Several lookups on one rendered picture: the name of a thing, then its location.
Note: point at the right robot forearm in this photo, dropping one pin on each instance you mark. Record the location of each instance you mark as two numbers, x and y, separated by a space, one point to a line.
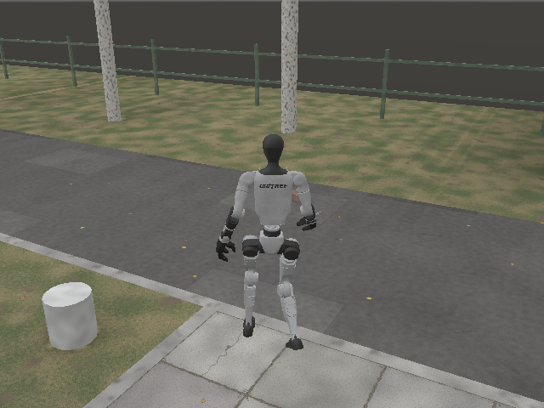
311 219

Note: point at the robot right hand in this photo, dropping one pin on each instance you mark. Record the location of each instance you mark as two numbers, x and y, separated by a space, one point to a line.
303 221

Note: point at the robot head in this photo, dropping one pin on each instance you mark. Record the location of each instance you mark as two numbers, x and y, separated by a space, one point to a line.
273 145

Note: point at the robot left hand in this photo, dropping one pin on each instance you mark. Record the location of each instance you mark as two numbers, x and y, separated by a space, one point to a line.
221 248

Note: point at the right robot upper arm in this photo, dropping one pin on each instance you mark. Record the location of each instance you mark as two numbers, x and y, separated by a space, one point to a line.
300 180

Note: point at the left robot forearm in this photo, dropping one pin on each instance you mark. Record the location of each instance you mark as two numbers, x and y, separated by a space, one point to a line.
229 227

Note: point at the left robot upper arm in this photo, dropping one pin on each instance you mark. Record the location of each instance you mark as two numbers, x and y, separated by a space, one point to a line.
241 193

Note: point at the left robot thigh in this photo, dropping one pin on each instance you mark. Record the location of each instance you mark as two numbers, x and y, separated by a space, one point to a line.
250 248

